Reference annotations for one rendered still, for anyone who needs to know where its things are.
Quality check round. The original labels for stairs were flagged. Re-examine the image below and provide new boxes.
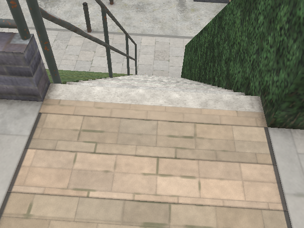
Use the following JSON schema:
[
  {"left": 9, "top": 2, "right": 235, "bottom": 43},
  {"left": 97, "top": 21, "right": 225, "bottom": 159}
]
[{"left": 66, "top": 75, "right": 245, "bottom": 95}]

